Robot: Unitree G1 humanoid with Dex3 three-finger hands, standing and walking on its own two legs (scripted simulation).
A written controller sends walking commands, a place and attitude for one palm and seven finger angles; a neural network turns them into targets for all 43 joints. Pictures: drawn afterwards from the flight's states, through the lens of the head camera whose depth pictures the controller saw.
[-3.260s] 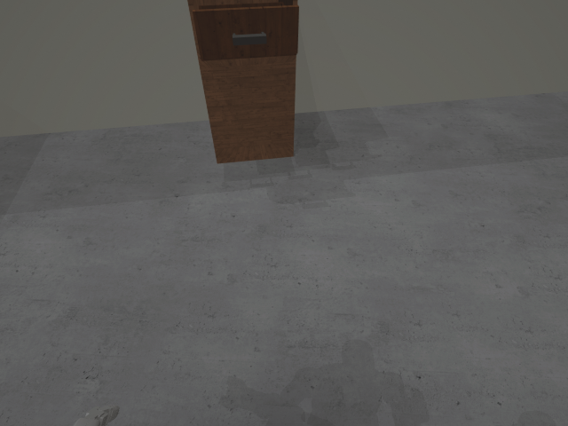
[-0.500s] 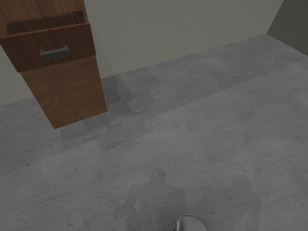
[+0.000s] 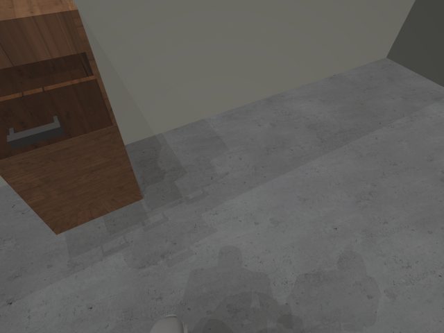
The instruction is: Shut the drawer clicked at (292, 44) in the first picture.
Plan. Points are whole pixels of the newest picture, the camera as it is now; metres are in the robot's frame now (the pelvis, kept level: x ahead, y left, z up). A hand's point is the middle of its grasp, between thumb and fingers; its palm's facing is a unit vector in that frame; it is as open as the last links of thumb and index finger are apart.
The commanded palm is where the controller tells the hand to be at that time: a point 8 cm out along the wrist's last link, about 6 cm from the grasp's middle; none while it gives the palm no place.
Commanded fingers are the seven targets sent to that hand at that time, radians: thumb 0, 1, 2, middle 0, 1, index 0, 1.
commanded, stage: turn to face it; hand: left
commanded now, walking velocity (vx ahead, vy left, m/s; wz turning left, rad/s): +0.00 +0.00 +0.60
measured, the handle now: (35, 129) +0.58 +0.55 -0.03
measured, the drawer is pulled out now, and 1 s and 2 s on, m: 0.16 0.16 0.16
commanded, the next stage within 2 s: take the last steps up to it in 0.90 s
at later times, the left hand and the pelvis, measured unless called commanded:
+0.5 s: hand (128, 310) +0.19 +0.21 -0.15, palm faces +0.23 -0.94 -0.26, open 7.4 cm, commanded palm none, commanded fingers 0.00 0.90 0.90 -0.20 -0.30 -0.20 -0.30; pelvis +0.12 +0.00 -0.01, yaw +11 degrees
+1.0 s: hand out of the picture +0.03 +0.20 -0.19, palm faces +0.51 -0.83 -0.24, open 7.4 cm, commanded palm none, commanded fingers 0.00 0.90 0.90 -0.20 -0.30 -0.20 -0.30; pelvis +0.13 +0.02 -0.01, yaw +27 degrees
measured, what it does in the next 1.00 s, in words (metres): walks ahead, turning left: left foot, then right foot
